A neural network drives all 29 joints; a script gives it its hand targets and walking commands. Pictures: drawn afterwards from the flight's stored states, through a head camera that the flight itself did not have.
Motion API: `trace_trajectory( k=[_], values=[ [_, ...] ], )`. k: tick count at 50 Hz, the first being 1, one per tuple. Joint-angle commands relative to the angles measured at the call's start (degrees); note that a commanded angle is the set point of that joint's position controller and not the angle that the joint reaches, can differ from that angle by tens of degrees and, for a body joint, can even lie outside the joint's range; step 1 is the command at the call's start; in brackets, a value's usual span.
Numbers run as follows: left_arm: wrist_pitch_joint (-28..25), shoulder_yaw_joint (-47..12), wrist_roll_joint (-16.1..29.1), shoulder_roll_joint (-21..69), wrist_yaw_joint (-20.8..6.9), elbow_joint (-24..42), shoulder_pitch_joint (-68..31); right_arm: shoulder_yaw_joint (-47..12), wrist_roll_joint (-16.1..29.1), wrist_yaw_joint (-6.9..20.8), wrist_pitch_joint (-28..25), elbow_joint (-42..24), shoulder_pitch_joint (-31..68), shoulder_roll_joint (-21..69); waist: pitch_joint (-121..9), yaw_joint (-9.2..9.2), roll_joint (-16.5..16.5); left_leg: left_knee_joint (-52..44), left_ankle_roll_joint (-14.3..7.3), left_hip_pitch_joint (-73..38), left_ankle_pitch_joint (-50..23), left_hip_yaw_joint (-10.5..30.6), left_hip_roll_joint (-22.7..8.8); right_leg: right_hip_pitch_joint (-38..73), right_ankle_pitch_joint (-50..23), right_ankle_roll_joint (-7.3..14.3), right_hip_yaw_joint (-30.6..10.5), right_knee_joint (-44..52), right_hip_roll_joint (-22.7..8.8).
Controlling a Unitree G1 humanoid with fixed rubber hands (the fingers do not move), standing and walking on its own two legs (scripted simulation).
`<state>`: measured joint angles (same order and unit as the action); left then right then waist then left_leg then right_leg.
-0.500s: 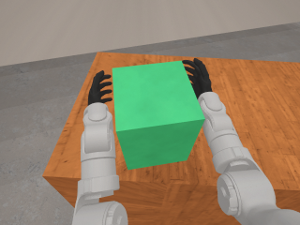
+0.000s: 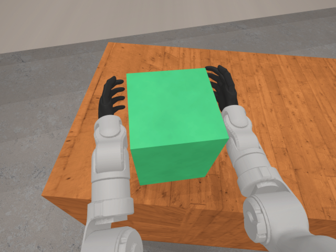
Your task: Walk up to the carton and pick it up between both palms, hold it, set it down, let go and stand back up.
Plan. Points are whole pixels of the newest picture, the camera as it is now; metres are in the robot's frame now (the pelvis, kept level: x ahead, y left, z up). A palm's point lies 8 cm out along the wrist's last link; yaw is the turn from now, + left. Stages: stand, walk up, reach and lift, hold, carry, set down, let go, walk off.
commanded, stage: set down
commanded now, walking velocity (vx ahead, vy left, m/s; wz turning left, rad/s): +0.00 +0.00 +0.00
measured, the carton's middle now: (170, 131) +0.38 -0.01 +0.05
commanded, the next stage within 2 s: none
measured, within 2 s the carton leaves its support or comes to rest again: rests again in 0.66 s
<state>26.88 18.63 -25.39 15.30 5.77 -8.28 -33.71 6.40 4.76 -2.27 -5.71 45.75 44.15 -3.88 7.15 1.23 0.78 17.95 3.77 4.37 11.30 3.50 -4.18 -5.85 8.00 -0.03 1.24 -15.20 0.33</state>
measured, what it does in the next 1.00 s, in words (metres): stands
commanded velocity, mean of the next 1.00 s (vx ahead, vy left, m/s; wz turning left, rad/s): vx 0.00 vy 0.00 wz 0.00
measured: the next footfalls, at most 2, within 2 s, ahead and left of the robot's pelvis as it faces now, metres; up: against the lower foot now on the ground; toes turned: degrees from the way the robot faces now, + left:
none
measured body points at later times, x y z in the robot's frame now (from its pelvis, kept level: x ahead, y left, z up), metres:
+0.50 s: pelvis -0.03 -0.01 +0.00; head +0.01 +0.00 +0.45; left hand +0.36 +0.12 +0.11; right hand +0.40 -0.15 +0.11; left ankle -0.03 +0.16 -0.75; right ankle +0.00 -0.12 -0.75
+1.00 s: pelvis -0.01 -0.01 +0.00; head +0.03 +0.00 +0.45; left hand +0.38 +0.12 +0.10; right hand +0.42 -0.15 +0.10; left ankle -0.03 +0.16 -0.75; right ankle +0.00 -0.12 -0.75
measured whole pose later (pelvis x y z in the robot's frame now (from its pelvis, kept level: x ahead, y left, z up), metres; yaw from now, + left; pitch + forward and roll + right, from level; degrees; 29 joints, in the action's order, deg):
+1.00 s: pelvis -0.01 -0.01 +0.00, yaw +0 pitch +1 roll -1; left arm 15.9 19.3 -25.5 15.1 7.4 -19.4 -33.1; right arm 15.1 -2.9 1.7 -8.1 50.5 43.1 -2.3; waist 4.6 0.2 0.3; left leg 17.4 4.1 7.4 10.8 3.5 -5.0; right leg -9.2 7.0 0.6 1.9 -15.4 1.0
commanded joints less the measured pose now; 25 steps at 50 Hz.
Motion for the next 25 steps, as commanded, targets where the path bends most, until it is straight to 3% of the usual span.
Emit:
trace_trajectory(
  k=[1,5,7,8,9,11,12,14,16,17,18,21,22,25],
  values=[
    [-3.9,-22.96,4.09,24.79,-3.4,-1.65,-16.68,-17.6,-3.33,5.89,-2.27,-6.21,23.18,23.25,-31.3,-3.9,-3.39,2.57,0.11,-10.29,-35.21,-8.13,3.59,6.03,-24.91,0.56,6.7,-0.9,4.33],
    [-4.61,-21.54,3.77,24.15,-3.43,-2.72,-17.45,-15.87,-4.23,6.08,-2.36,-5.06,23.7,23.42,-31.03,-4.33,-3.19,1.9,-0.49,-10.15,-32.77,-8.18,3.57,3.98,-19.76,0.74,6.72,0.19,4.11],
    [-4.84,-18.7,2.48,23.29,-3.65,-5.5,-18.38,-13.81,-5.47,6.4,-1.64,-2.84,23.96,23.74,-28.41,-5.29,-2.04,0.79,-1.3,-8.59,-27.8,-8.63,3.79,3.26,-13.86,0.4,6.85,1.08,3.84],
    [-4.79,-18.96,2.77,23.44,-3.78,-4.91,-18.9,-12.69,-6.19,6.6,-1.36,-2.34,23.9,23.46,-28.39,-4.04,-2.49,0.19,-1.33,-8.76,-26.24,-8.38,3.71,2.35,-14.17,0.27,6.92,0.85,3.85],
    [-4.7,-16.69,1.73,22.38,-3.97,-7.29,-18.56,-12.26,-6.69,6.97,-1.27,-1.73,24.15,23.58,-26.48,-5.45,-1.83,-0.49,-1.86,-6.49,-24.39,-8.73,3.93,3.24,-12.26,0.21,6.67,1.03,3.63],
    [-4.67,-15.23,1.31,21.54,-4.56,-7.62,-18.31,-11.08,-7.36,7.34,-0.82,-0.6,23.67,22.75,-25.34,-5.54,-2.23,-1.64,-2.3,-6.16,-21.37,-9.05,4.17,2.89,-10.19,0.0,6.91,1.07,3.34],
    [-5.02,-14.13,0.98,21.04,-4.51,-8.18,-20.07,-9.33,-8.26,7.47,-0.38,0.3,23.61,23.07,-24.73,-4.75,-1.84,-1.85,-2.61,-5.79,-19.21,-9.15,4.14,2.02,-8.81,-0.11,6.93,1.03,3.41],
    [-5.49,-11.83,0.46,20.88,-4.57,-9.92,-20.3,-8.56,-9.3,8.07,-0.12,0.61,23.54,22.92,-23.02,-5.86,-0.99,-3.16,-3.12,-3.91,-15.24,-9.64,4.26,2.13,-6.39,-0.55,6.7,1.36,2.92],
    [-6.06,-12.13,1.66,20.69,-4.28,-9.72,-22.88,-8.5,-9.62,8.7,-0.48,-0.39,26.27,23.36,-25.25,-6.29,-0.46,-3.3,-3.49,-2.62,-13.72,-9.36,4.16,2.18,-4.64,-0.48,6.77,1.09,2.76],
    [-6.91,-12.57,1.43,20.62,-3.85,-8.3,-24.82,-7.22,-10.17,9.05,-0.5,1.31,25.73,23.34,-25.62,-5.68,-1.69,-3.68,-3.24,-3.28,-12.68,-9.33,4.31,1.52,-2.53,-0.24,7.18,1.56,2.94],
    [-7.62,-13.22,1.9,21.16,-3.47,-8.44,-24.75,-6.81,-10.65,9.3,-1.24,-0.26,26.71,23.18,-27.08,-6.28,-1.98,-3.49,-3.11,-3.92,-13.43,-9.61,4.11,0.44,-2.53,0.1,7.13,1.31,2.84],
    [-9.54,-13.83,2.39,22.01,-2.56,-9.37,-27.48,-4.09,-12.36,10.12,-2.1,1.59,28.06,23.04,-28.27,-4.97,-2.45,-3.29,-2.74,-3.09,-10.63,-9.12,4.15,-1.82,-0.21,0.32,7.38,1.47,2.84],
    [-10.03,-13.51,2.16,22.13,-2.27,-10.52,-28.13,-3.18,-12.94,10.34,-2.39,1.55,28.9,23.61,-28.54,-5.39,-2.58,-3.22,-2.84,-2.57,-9.93,-9.31,4.25,-1.66,0.34,0.12,7.45,1.39,2.61],
    [-10.56,-11.07,1.05,20.61,-2.4,-13.49,-25.0,-1.32,-14.67,10.78,-1.87,3.3,26.98,23.39,-26.44,-6.04,-0.67,-4.11,-3.61,-1.68,-8.22,-9.6,4.25,-0.93,1.08,0.22,6.87,1.58,2.52]
  ],
)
